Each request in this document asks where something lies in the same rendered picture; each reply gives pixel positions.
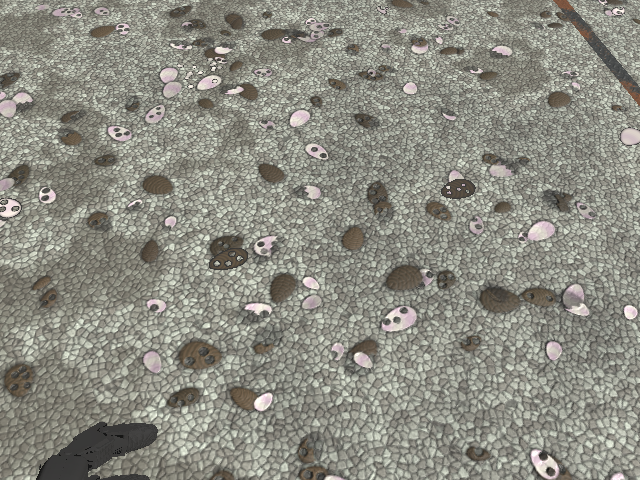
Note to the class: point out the left robot hand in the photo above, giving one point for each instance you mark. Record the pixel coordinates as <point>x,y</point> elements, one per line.
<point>94,447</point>

